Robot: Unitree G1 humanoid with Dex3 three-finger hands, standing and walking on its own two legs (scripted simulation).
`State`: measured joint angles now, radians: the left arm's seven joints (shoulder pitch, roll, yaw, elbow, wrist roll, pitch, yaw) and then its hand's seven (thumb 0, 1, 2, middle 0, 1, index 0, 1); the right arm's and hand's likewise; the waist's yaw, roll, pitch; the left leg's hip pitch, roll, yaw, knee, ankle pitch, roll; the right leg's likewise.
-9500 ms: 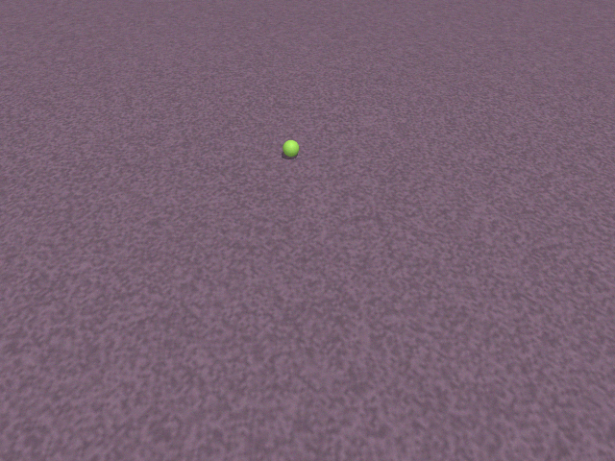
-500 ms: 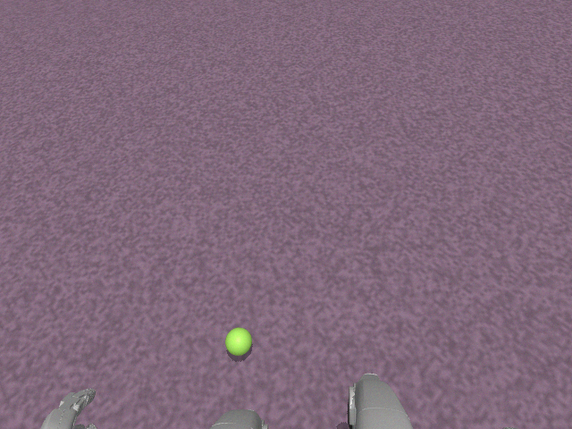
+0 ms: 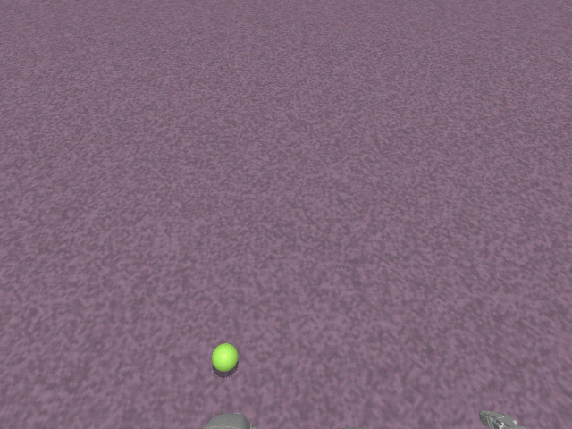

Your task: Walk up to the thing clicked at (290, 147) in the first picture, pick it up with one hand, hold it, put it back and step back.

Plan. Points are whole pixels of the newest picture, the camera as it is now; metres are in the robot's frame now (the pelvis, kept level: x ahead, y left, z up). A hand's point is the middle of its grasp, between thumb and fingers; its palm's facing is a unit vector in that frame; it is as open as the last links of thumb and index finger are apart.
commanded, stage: walk up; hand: left
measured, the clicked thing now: (225, 357) +0.40 +0.21 -0.72
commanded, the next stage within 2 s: stand in 0.84 s
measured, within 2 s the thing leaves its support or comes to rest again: neither
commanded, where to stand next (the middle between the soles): +0.03 -0.01 m, yaw -3 degrees
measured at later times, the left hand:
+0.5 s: hand out of the picture +0.11 +0.25 -0.14, palm faces -0.10 -0.93 -0.35, open 7.3 cm
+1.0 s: hand out of the picture +0.14 +0.24 -0.14, palm faces -0.10 -0.94 -0.32, open 7.3 cm
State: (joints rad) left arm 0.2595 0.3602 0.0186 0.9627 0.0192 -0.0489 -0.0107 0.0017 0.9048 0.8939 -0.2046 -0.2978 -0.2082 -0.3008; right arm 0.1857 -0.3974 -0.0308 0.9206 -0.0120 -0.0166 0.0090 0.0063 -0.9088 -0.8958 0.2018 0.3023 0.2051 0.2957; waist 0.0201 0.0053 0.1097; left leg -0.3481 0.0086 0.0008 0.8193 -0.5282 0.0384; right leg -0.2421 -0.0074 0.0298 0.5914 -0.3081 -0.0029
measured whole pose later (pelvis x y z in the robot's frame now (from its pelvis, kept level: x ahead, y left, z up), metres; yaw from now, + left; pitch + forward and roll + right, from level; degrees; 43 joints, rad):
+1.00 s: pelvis +0.02 +0.00 +0.02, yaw -4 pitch -2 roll +0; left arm 0.06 0.35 0.01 1.13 0.00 -0.02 -0.02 0.00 0.91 0.89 -0.20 -0.30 -0.21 -0.30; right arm 0.08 -0.35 0.00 1.15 -0.01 -0.02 0.01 0.01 -0.91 -0.90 0.20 0.30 0.20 0.30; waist -0.02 0.00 0.06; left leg -0.14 0.05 0.06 0.34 -0.16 -0.02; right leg -0.11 0.00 0.04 0.34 -0.19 0.01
